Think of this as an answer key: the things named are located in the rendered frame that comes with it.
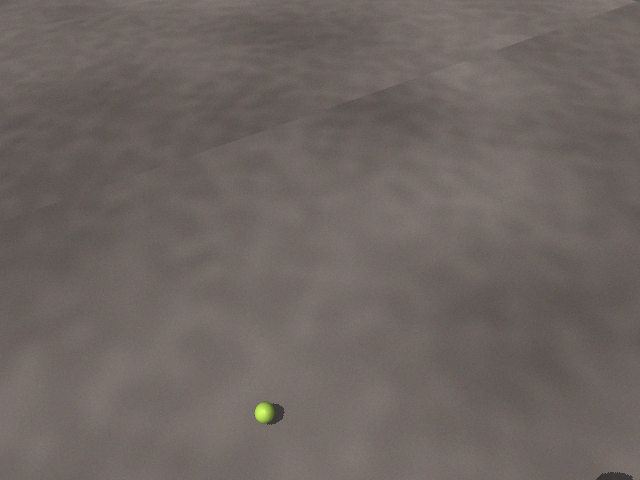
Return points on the ball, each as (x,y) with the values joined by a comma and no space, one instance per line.
(264,412)

